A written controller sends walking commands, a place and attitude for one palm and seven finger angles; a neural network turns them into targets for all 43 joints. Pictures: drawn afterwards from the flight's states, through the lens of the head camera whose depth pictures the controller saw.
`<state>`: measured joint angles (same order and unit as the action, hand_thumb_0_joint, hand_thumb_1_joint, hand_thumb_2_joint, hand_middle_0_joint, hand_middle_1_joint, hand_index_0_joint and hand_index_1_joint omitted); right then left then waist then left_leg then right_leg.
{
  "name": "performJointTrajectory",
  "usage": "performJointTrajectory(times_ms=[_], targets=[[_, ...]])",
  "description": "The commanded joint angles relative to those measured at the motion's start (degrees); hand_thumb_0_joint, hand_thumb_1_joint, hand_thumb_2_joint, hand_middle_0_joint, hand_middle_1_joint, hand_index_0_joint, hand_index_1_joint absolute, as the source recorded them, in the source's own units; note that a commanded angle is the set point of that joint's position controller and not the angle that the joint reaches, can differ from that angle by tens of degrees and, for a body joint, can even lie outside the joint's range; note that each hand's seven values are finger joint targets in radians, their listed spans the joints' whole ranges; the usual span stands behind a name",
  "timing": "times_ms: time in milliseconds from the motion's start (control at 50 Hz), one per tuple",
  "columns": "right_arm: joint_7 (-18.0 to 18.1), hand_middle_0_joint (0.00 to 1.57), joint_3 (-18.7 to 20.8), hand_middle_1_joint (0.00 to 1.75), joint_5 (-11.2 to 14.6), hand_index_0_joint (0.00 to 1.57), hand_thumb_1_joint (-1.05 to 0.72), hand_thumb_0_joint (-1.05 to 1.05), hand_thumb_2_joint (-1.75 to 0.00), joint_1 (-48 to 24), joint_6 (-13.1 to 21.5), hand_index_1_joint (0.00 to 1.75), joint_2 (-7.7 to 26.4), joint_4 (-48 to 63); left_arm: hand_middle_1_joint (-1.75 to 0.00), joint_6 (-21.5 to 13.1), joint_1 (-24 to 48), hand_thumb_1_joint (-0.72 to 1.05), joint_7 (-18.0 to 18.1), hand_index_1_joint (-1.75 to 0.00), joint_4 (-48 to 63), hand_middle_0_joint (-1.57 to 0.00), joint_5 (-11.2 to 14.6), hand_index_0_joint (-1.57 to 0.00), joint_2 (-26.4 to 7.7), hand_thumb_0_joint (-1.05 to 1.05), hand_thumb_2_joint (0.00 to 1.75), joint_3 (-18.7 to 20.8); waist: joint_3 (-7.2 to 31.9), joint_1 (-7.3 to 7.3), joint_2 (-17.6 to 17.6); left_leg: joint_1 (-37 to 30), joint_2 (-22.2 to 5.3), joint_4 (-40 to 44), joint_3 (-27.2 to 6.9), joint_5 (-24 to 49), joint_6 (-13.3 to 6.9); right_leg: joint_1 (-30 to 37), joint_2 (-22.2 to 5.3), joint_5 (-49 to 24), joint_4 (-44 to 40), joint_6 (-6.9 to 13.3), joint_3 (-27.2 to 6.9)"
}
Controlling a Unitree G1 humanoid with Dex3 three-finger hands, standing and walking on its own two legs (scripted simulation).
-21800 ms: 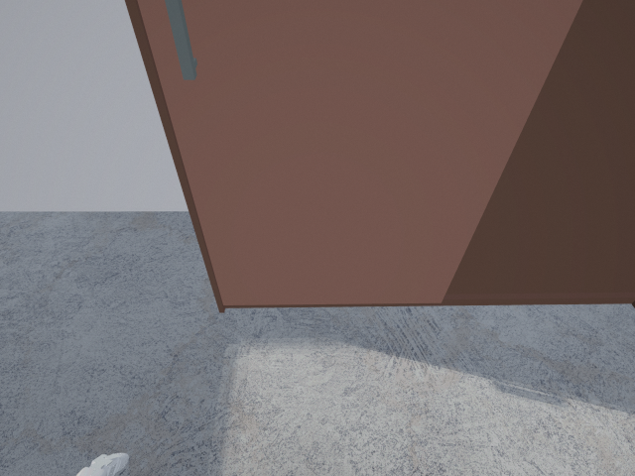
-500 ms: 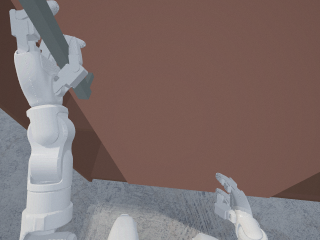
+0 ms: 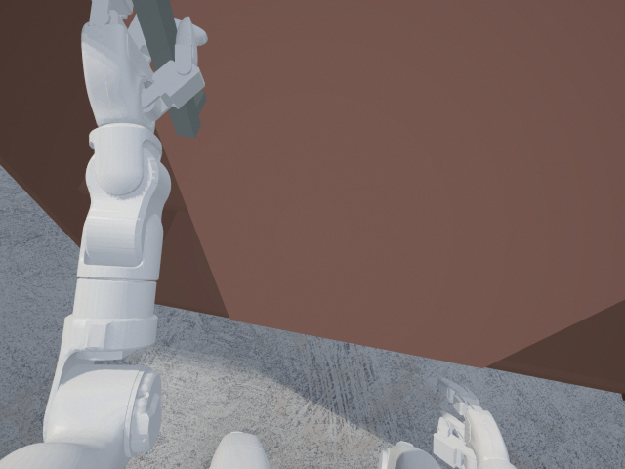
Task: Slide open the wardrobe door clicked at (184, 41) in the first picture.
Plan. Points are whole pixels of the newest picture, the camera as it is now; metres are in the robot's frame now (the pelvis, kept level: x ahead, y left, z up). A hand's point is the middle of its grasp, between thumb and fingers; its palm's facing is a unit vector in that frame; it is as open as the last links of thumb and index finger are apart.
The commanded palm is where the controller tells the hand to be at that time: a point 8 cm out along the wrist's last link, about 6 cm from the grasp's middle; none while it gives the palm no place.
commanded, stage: step sideways, sliding the door along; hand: left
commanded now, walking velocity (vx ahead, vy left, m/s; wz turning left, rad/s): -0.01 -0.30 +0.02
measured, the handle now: (171, 30) +0.44 +0.24 +0.25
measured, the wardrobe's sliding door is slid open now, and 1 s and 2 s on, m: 0.31 0.48 0.48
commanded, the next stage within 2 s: stop walking and hold the door there in 1.00 s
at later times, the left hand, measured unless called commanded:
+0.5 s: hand (302, 91) +0.40 +0.11 +0.24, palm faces +0.35 -0.94 -0.02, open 7.3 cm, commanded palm +0.37 +0.08 +0.21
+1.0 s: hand (391, 102) +0.41 +0.03 +0.24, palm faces +0.50 -0.86 -0.03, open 7.4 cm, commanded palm +0.37 +0.00 +0.21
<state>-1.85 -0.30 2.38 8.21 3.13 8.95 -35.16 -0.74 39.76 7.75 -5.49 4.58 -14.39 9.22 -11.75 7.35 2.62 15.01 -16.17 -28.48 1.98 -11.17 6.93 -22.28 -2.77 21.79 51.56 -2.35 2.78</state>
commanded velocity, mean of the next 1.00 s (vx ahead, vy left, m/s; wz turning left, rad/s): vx -0.12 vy -0.29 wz -0.07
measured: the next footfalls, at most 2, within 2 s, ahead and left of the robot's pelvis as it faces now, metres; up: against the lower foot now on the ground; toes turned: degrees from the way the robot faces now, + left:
right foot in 0.10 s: +0.01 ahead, -0.20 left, +0.00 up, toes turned -5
left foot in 0.30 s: +0.07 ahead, +0.05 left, +0.00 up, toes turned +16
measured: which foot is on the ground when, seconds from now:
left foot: down 0.00-0.10, up 0.12-0.28, down 0.30-0.70, up 0.72-0.86, down 0.88-1.00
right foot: up 0.00-0.08, down 0.10-0.28, up 0.30-0.66, down 0.68-0.88, up 0.90-1.00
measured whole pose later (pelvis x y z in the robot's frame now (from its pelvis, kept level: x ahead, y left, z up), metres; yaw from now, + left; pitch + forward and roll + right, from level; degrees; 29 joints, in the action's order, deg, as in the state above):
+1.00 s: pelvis +0.04 -0.25 +0.00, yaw +5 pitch -3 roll -5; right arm -1.9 2.9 2.9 6.9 4.5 14.4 -35.9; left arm -0.1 36.1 9.2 -1.0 2.0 -15.4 15.4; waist -14.8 7.1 4.0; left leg 12.8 -11.3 -31.7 8.0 -15.6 1.4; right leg -28.6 0.5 28.4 62.3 -1.2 1.9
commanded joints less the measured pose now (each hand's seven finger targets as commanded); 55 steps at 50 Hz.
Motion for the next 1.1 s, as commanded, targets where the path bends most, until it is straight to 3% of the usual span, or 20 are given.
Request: performJointTrajectory(times_ms=[0,40,60,100,140,220,240,260,280,320,440,600,640,680,700,740,820,860,940,1080], targets=[[1.15,0.20,4.03,0.30,0.59,0.20,-0.90,0.00,-0.90,-3.51,3.16,0.30,11.04,7.56,-1.40,-7.74,29.12,0.90,-5.08,-1.40,16.56,-0.45,-0.14,-0.45,2.39,0.00,0.90,-14.49,30.37,-9.48,20.51,-20.23,-4.83,-1.61,0.15,35.37,-10.76,6.18,4.71,-0.03,-15.01,-0.19,6.03],[0.95,0.20,3.38,0.30,1.56,0.20,-0.90,0.00,-0.90,-4.78,3.14,0.30,10.47,7.63,-1.40,-8.46,28.94,0.90,-4.66,-1.40,16.13,-0.45,-0.47,-0.45,-0.07,0.00,0.90,-12.47,31.09,-8.15,15.38,-15.30,-2.11,-6.71,-0.09,27.74,-9.08,15.18,2.77,-12.02,-27.00,0.62,4.81],[1.17,0.20,2.76,0.30,2.34,0.20,-0.90,0.00,-0.90,-4.70,3.10,0.30,8.97,7.61,-1.40,-8.60,28.31,0.90,-4.30,-1.40,16.06,-0.45,-1.06,-0.45,-2.71,0.00,0.90,-11.15,32.34,-7.61,4.87,-9.90,2.61,-13.22,2.43,17.59,-8.96,20.85,-3.37,-27.22,-31.11,2.69,-0.11],[2.50,0.20,2.02,0.30,2.08,0.20,-0.90,0.00,-0.90,-8.56,2.73,0.30,6.77,8.01,-1.40,-8.15,26.64,0.90,-3.10,-1.40,16.03,-0.45,-1.81,-0.45,-9.71,0.00,0.90,-7.20,30.33,-5.85,-14.43,14.73,12.22,-31.29,3.39,-25.59,-9.16,31.78,-17.30,-69.10,-24.53,9.64,-11.47],[3.67,0.20,2.47,0.30,1.84,0.20,-0.90,0.00,-0.90,-7.79,2.41,0.30,7.92,6.70,-1.40,-8.98,25.23,0.90,-2.67,-1.40,19.35,-0.45,-0.80,-0.45,-9.08,0.00,0.90,-6.66,30.86,-4.54,-22.61,21.72,11.88,-38.40,1.14,-29.93,-5.58,39.08,-17.25,-75.80,-19.58,11.85,-12.10],[4.40,0.20,2.21,0.30,0.84,0.20,-0.90,0.00,-0.90,-6.20,1.19,0.30,8.21,5.04,-1.40,-9.63,27.00,0.90,-2.07,-1.40,23.59,-0.45,-0.13,-0.45,-0.13,0.00,0.90,-12.09,31.25,-9.00,-10.58,-1.45,10.39,3.17,7.06,-0.65,-5.38,26.04,-8.80,-56.66,-6.53,7.05,0.36],[4.59,0.20,3.68,0.30,0.38,0.20,-0.90,0.00,-0.90,-5.14,1.06,0.30,9.46,5.18,-1.40,-10.50,27.64,0.90,-2.61,-1.40,24.58,-0.45,0.65,-0.45,0.91,0.00,0.90,-13.44,33.35,-11.12,-2.65,-23.52,3.85,6.88,1.60,24.80,-8.51,6.82,-5.32,-39.04,3.90,3.05,2.17],[3.93,0.20,5.30,0.30,0.08,0.20,-0.90,0.00,-0.90,-4.69,1.41,0.30,12.42,6.42,-1.40,-10.74,27.49,0.90,-3.07,-1.40,26.10,-0.45,1.32,-0.45,3.57,0.00,0.90,-15.10,37.60,-9.18,13.63,-40.45,-14.77,0.91,-19.19,61.77,-15.89,-14.08,0.57,5.43,14.55,0.14,-0.26],[2.22,0.20,4.91,0.30,0.57,0.20,-0.90,0.00,-0.90,-4.20,0.80,0.30,12.44,6.84,-1.40,-10.39,26.28,0.90,-3.26,-1.40,22.35,-0.45,0.68,-0.45,4.78,0.00,0.90,-15.51,39.55,-9.32,11.65,-41.08,-18.82,-1.46,-23.23,66.05,-18.90,-13.33,-0.60,15.66,21.93,1.65,-6.87],[0.41,0.20,6.41,0.30,0.72,0.20,-0.90,0.00,-0.90,-7.72,1.64,0.30,13.87,7.57,-1.40,-10.18,33.01,0.90,-4.51,-1.40,24.39,-0.45,-0.86,-0.45,3.51,0.00,0.90,-14.01,33.98,-8.98,2.35,-28.81,-18.54,1.47,-14.06,42.92,-18.91,-15.05,-1.52,9.14,23.78,1.09,-7.73],[0.43,0.20,6.07,0.30,0.43,0.20,-0.90,0.00,-0.90,-5.63,2.07,0.30,12.24,7.45,-1.40,-6.61,29.62,0.90,-6.32,-1.40,20.30,-0.45,-1.13,-0.45,4.02,0.00,0.90,-15.68,27.71,-8.85,14.83,-15.94,-7.31,5.00,6.23,29.28,-11.84,-5.52,-0.81,-4.59,12.38,-1.04,1.16],[0.86,0.20,4.44,0.30,1.34,0.20,-0.90,0.00,-0.90,-4.90,4.44,0.30,10.75,9.38,-1.40,-8.05,25.34,0.90,-5.27,-1.40,18.65,-0.45,-0.15,-0.45,0.62,0.00,0.90,-12.88,30.01,-8.62,19.63,-18.40,-7.28,-2.65,4.41,33.57,-10.01,7.56,3.55,-3.82,-13.53,-0.61,5.22],[0.83,0.20,3.71,0.30,2.38,0.20,-0.90,0.00,-0.90,-5.12,5.18,0.30,9.33,9.36,-1.40,-9.00,24.32,0.90,-4.65,-1.40,20.68,-0.45,-1.05,-0.45,-2.50,0.00,0.90,-10.88,31.47,-7.44,9.26,-14.89,-1.18,-12.38,5.14,22.93,-8.93,15.62,0.19,-23.84,-27.44,0.18,3.04],[2.48,0.20,2.70,0.30,2.48,0.20,-0.90,0.00,-0.90,-7.53,5.24,0.30,6.59,9.41,-1.40,-8.13,18.28,0.90,-3.26,-1.40,19.02,-0.45,-2.32,-0.45,-10.21,0.00,0.90,-6.40,29.78,-6.16,-15.70,9.59,12.00,-31.08,4.92,-27.49,-8.77,26.36,-16.20,-80.28,-24.36,8.78,-14.94],[2.86,0.20,2.24,0.30,1.72,0.20,-0.90,0.00,-0.90,-8.61,5.69,0.30,5.94,9.30,-1.40,-8.18,18.08,0.90,-2.78,-1.40,23.42,-0.45,-2.50,-0.45,-11.13,0.00,0.90,-5.42,29.78,-4.68,-15.11,12.82,13.63,-37.93,1.83,-31.79,-6.39,26.64,-18.71,-88.99,-22.80,9.59,-14.24],[3.92,0.20,2.58,0.30,1.87,0.20,-0.90,0.00,-0.90,-7.01,5.99,0.30,7.02,8.15,-1.40,-9.75,17.58,0.90,-2.24,-1.40,29.61,-0.45,-0.68,-0.45,-8.68,0.00,0.90,-5.04,31.19,-5.43,-22.13,16.79,11.10,-34.73,-0.99,-31.02,-4.84,34.19,-17.47,-86.45,-17.68,12.28,-14.93],[4.77,0.20,2.43,0.30,0.82,0.20,-0.90,0.00,-0.90,-6.38,3.59,0.30,7.81,7.06,-1.40,-12.37,16.45,0.90,-1.37,-1.40,33.39,-0.45,-0.39,-0.45,-4.31,0.00,0.90,-7.45,34.04,-9.18,-11.69,-8.08,8.35,4.83,5.22,8.83,-4.18,24.59,-7.75,-66.78,-6.15,5.87,-1.90],[3.19,0.20,5.70,0.30,0.35,0.20,-0.90,0.00,-0.90,-5.32,3.57,0.30,12.39,8.41,-1.40,-12.78,17.94,0.90,-2.82,-1.40,34.01,-0.45,-0.14,-0.45,0.33,0.00,0.90,-10.92,39.67,-8.19,10.58,-40.70,-18.45,-1.18,-19.36,82.54,-17.19,-10.62,0.67,10.87,9.60,0.02,-2.80],[-0.68,0.20,5.80,0.30,0.56,0.20,-0.90,0.00,-0.90,-5.16,5.94,0.30,12.41,8.46,-1.40,-11.63,26.30,0.90,-4.71,-1.40,30.93,-0.45,-3.41,-0.45,0.47,0.00,0.90,-10.41,31.70,-8.24,15.77,-30.96,-12.97,0.32,-2.00,55.52,-14.69,-13.34,-0.06,7.43,14.14,0.92,-4.85],[0.02,0.20,6.21,0.30,-0.03,0.20,-0.90,0.00,-0.90,-3.19,6.84,0.30,12.08,9.58,-1.40,-7.82,21.91,0.90,-6.64,-1.40,22.80,-0.45,-2.46,-0.45,-4.35,0.00,0.90,-7.39,28.53,-7.88,19.88,-24.89,-6.38,4.91,8.21,48.02,-10.44,-5.54,3.98,-3.87,6.65,-1.34,4.15]])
